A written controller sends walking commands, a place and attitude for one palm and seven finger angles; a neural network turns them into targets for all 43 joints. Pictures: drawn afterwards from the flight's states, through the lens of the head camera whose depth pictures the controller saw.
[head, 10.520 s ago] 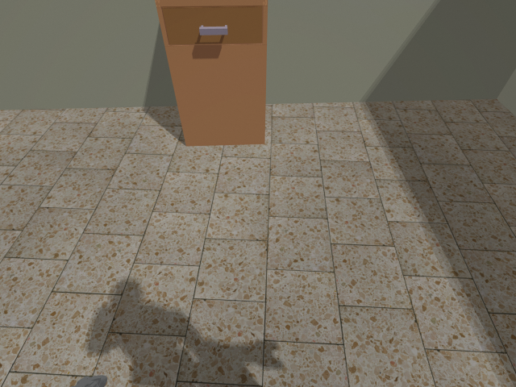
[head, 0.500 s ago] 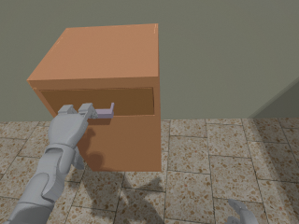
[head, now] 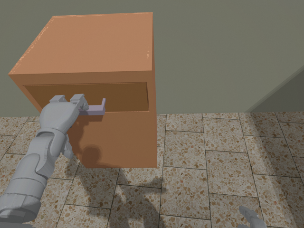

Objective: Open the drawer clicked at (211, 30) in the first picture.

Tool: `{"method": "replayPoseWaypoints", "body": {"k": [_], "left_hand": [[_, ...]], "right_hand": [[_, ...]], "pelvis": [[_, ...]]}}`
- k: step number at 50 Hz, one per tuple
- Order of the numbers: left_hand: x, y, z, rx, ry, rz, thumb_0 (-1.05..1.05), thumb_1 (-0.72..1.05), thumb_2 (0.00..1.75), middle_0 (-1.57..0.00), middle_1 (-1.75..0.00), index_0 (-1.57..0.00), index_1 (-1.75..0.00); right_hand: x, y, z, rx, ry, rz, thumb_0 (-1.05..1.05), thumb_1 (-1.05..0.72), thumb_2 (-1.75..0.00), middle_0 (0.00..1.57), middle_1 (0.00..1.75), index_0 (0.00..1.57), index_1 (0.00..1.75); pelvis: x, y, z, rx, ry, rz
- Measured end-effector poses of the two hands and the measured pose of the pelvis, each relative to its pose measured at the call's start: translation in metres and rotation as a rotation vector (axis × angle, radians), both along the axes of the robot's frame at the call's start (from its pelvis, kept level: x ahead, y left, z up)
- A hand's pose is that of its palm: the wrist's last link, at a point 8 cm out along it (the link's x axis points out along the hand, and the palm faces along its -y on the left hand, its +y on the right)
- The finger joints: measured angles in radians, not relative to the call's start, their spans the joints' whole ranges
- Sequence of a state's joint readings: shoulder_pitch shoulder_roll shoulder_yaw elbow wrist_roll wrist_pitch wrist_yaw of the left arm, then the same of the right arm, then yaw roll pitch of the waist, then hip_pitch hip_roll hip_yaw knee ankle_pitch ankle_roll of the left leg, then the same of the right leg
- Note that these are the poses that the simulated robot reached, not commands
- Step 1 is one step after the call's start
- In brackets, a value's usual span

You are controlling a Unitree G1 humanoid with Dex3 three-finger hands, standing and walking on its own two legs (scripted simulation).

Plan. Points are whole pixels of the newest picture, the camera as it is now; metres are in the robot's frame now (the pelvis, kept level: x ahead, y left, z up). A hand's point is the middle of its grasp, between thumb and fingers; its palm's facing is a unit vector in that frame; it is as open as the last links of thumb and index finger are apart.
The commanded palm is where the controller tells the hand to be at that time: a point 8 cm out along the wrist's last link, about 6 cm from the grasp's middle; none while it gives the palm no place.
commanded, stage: move the hooked fingers above the handle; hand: left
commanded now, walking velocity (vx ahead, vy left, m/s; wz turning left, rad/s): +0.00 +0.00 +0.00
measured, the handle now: (88, 105) +0.53 +0.31 -0.06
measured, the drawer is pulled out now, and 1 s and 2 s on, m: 0.00 0.00 0.00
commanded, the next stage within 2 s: lower the fingers behind the handle in 1.72 s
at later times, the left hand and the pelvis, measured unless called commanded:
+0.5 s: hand (72, 115) +0.41 +0.29 +0.03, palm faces -0.05 -0.02 -1.00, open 13.8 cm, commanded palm +0.40 +0.30 +0.09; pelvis +0.00 +0.02 -0.01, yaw -1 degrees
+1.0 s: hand (76, 105) +0.47 +0.31 +0.01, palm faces -0.06 -0.03 -1.00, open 13.8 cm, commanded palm +0.47 +0.31 +0.06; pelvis +0.00 +0.03 -0.03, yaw -2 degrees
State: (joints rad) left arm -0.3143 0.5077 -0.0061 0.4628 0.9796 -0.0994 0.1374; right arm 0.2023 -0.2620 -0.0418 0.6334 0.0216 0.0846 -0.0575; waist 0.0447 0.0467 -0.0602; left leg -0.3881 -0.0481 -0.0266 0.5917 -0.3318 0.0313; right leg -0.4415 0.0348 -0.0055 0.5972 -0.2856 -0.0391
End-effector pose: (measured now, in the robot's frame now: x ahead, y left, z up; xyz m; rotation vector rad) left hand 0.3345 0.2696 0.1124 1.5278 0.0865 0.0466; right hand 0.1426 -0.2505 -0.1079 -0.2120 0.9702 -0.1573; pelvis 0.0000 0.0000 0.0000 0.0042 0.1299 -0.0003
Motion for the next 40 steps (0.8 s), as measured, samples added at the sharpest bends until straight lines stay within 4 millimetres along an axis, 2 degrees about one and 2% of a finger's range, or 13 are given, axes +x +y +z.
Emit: {"method": "replayPoseWaypoints", "body": {"k": [13, 20, 30, 40], "left_hand": [[0.035, 0.012, -0.013, 0.008, 0.008, 0.011, 0.0, -0.48, 0.31, -0.32, -1.2, -0.32, -1.2], [0.046, 0.017, -0.019, 0.01, 0.009, 0.009, 0.0, -0.48, 0.31, -0.32, -1.2, -0.32, -1.2], [0.073, 0.028, -0.027, 0.022, 0.029, 0.014, 0.0, -0.48, 0.31, -0.32, -1.2, -0.32, -1.2], [0.098, 0.036, -0.039, 0.024, 0.047, 0.01, 0.0, -0.48, 0.31, -0.32, -1.2, -0.32, -1.2]], "right_hand": [[-0.054, -0.007, -0.016, -0.008, 0.146, -0.103, 0.0, -0.9, -0.9, 0.2, 0.3, 0.2, 0.3], [-0.068, -0.002, -0.019, -0.009, 0.183, -0.12, 0.0, -0.9, -0.9, 0.2, 0.3, 0.2, 0.3], [-0.085, 0.002, -0.022, -0.029, 0.224, -0.133, 0.0, -0.9, -0.9, 0.2, 0.3, 0.2, 0.3], [-0.117, 0.002, -0.025, -0.059, 0.323, -0.167, 0.0, -0.9, -0.9, 0.2, 0.3, 0.2, 0.3]], "pelvis": [[0.004, 0.007, -0.005, -0.006, 0.062, -0.02], [0.002, 0.013, -0.008, -0.01, 0.08, -0.019], [-0.002, 0.02, -0.014, -0.019, 0.125, -0.014], [-0.001, 0.027, -0.021, -0.029, 0.177, -0.019]]}}
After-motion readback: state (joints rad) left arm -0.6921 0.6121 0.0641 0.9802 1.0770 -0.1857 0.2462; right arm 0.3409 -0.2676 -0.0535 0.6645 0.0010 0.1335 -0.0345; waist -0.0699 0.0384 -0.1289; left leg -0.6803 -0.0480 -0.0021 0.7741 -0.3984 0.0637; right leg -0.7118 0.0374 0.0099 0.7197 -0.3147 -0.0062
